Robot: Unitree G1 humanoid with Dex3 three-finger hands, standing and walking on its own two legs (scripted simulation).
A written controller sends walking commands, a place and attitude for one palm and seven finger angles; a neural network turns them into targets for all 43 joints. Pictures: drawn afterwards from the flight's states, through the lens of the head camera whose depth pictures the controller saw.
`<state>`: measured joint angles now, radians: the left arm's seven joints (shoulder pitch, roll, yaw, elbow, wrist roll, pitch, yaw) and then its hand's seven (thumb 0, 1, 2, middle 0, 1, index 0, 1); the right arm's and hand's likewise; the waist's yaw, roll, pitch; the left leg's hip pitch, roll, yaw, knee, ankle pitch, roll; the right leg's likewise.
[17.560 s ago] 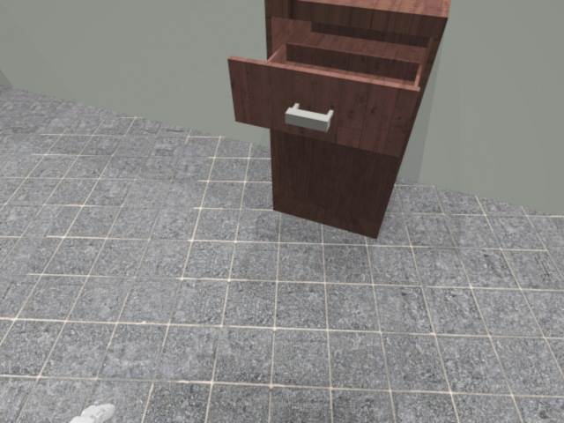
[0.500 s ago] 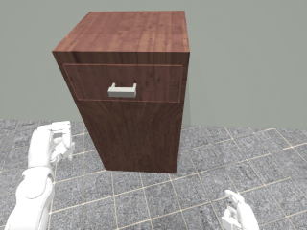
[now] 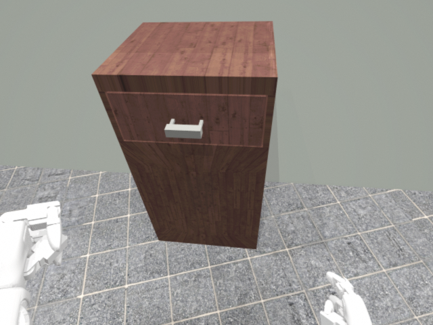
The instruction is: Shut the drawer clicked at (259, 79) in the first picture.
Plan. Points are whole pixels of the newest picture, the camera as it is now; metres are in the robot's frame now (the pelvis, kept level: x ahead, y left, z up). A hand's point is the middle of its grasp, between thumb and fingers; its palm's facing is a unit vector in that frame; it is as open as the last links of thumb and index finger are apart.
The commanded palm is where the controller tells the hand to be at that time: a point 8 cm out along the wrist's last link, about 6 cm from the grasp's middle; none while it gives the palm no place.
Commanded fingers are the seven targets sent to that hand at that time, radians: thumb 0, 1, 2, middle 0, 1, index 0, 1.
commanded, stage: step back with the hand held close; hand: left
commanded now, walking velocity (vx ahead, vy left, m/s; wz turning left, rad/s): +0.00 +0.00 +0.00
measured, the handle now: (185, 126) +0.64 +0.19 +0.01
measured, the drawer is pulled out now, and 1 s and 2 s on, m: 0.00 0.00 0.00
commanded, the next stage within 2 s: stop stepping back and stand still in 1.46 s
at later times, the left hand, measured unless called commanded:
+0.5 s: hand (60, 242) +0.18 +0.25 +0.14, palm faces +0.23 -0.82 -0.52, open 3.3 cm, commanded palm +0.12 +0.30 +0.17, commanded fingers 0.00 0.90 0.90 -1.40 -1.60 -1.40 -1.60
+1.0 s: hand out of the picture +0.08 +0.27 +0.16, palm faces +0.37 -0.79 -0.49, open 3.3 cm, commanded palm +0.02 +0.31 +0.17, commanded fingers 0.00 0.90 0.90 -1.40 -1.60 -1.40 -1.60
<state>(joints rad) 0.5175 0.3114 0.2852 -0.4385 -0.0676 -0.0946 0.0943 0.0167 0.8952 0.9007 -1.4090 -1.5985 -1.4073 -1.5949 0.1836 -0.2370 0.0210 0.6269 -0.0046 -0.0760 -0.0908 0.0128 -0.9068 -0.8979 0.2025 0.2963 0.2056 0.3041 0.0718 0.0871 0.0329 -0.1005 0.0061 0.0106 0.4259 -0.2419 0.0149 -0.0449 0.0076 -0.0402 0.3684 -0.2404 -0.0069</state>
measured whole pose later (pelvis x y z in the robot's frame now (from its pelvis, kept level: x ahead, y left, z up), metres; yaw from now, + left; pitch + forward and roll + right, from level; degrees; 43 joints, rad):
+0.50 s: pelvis -0.02 +0.02 +0.00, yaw -1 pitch +1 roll -1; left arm 0.65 0.42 0.35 -0.55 -0.06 -0.16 0.09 0.02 0.89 0.90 -1.41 -1.60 -1.40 -1.59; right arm 0.17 -0.24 -0.03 0.54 0.01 0.04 -0.08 0.01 -0.91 -0.90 0.20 0.30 0.20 0.30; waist 0.00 0.03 0.05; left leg -0.26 -0.02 0.04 0.44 -0.20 0.05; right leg -0.23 -0.02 -0.01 0.41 -0.21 0.03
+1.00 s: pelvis -0.10 +0.02 -0.02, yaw +2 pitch -1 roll -2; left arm 0.60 0.40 0.40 -0.59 -0.01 -0.27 0.13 0.02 0.89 0.90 -1.41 -1.60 -1.41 -1.59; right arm 0.22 -0.23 -0.01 0.56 0.00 -0.06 -0.08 0.01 -0.90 -0.90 0.20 0.30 0.21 0.30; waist -0.01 0.02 0.06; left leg -0.43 -0.01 0.00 0.59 -0.15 0.06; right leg -0.36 0.02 0.00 0.53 -0.15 0.02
